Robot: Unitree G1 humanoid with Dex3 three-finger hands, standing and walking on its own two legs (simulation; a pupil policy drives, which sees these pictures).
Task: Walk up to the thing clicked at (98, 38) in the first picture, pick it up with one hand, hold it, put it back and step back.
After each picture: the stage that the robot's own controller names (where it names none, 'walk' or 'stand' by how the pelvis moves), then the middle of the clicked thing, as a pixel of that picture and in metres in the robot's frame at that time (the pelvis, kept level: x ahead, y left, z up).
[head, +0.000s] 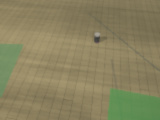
stand; (97, 37) +1.43 -0.18 -0.72
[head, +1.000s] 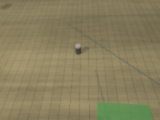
walk; (78, 49) +1.30 +0.13 -0.70
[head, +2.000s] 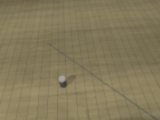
walk; (62, 81) +0.81 +0.24 -0.71
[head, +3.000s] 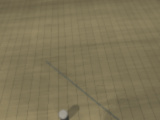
walk; (64, 116) +0.46 +0.20 -0.71
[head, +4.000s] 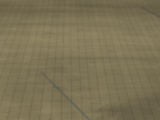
stand; out of the picture +0.34 +0.18 -0.71
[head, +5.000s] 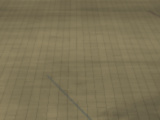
stand; out of the picture +0.34 +0.16 -0.72
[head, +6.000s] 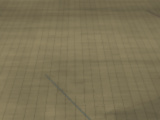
stand; out of the picture +0.35 +0.18 -0.73
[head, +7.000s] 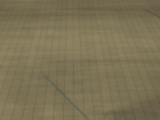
stand; out of the picture +0.35 +0.19 -0.73
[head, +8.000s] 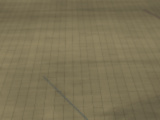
stand; out of the picture +0.33 +0.19 -0.73
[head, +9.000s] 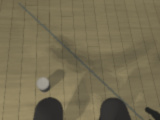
go down; (43, 85) +0.39 +0.19 -0.46
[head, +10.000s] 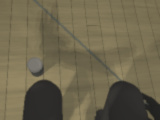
go down; (36, 67) +0.42 +0.20 -0.31
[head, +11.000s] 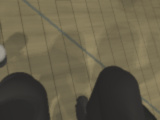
close in; out of the picture +0.41 +0.23 -0.24
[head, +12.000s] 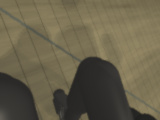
close; out of the picture +0.41 +0.25 -0.22
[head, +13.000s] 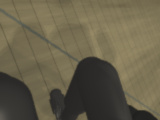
close; out of the picture +0.41 +0.26 -0.22
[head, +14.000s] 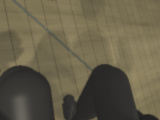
lift; out of the picture +0.35 +0.25 -0.20
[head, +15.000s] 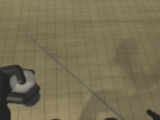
lift; (26, 89) +0.31 +0.19 +0.00
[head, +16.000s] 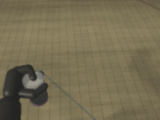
hold; (36, 89) +0.33 +0.17 +0.01
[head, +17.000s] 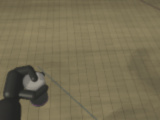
hold; (36, 90) +0.33 +0.17 +0.00
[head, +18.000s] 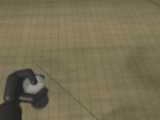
crouch; (36, 92) +0.32 +0.17 -0.02
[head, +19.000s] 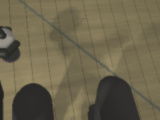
lower; (6, 46) +0.46 +0.21 -0.10
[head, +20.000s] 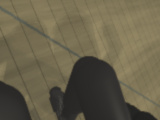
lower; out of the picture +0.43 +0.29 -0.22
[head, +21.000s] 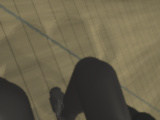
lower; out of the picture +0.43 +0.28 -0.23
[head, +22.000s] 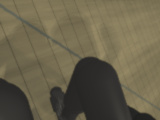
lower; out of the picture +0.43 +0.28 -0.23
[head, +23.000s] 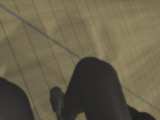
lower; out of the picture +0.43 +0.28 -0.23
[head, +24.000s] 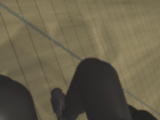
open; out of the picture +0.42 +0.26 -0.23
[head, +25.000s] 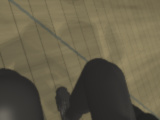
stand; out of the picture +0.42 +0.26 -0.23
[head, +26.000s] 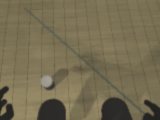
walk; (47, 83) +0.42 +0.19 -0.47
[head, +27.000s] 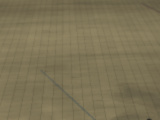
stand; out of the picture +0.37 +0.18 -0.66
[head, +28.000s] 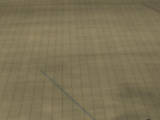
stand; out of the picture +0.37 +0.18 -0.67
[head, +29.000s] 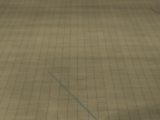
stand; out of the picture +0.38 +0.17 -0.71
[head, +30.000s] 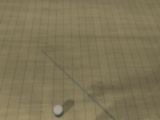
walk; (58, 111) +0.41 +0.13 -0.71
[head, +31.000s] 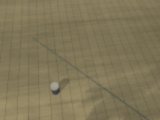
walk; (55, 88) +0.57 +0.20 -0.70
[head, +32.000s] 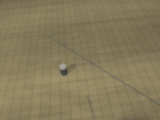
walk; (63, 69) +0.92 +0.29 -0.70
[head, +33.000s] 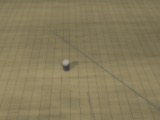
stand; (66, 65) +0.99 +0.18 -0.71
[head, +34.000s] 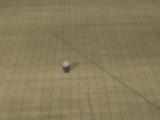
stand; (66, 67) +1.01 +0.19 -0.72
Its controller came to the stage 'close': yes
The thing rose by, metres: 0.71
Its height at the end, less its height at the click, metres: +0.00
